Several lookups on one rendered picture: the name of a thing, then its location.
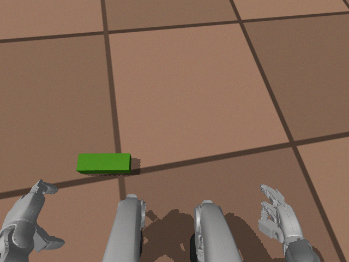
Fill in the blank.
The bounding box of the left robot hand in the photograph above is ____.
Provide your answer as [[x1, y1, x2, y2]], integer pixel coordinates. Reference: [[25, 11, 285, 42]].
[[2, 179, 65, 253]]

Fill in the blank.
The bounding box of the right robot hand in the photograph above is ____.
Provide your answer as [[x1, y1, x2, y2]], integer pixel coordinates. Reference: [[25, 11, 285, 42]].
[[258, 184, 304, 244]]

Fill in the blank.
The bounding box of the right robot arm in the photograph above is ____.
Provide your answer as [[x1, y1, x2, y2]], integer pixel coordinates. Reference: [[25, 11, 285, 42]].
[[282, 236, 320, 262]]

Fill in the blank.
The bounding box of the carton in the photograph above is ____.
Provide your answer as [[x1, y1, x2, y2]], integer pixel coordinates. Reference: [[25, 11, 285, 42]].
[[76, 153, 131, 174]]

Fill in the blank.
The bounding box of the left robot arm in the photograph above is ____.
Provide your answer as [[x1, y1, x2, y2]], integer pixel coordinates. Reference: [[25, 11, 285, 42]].
[[0, 221, 36, 262]]

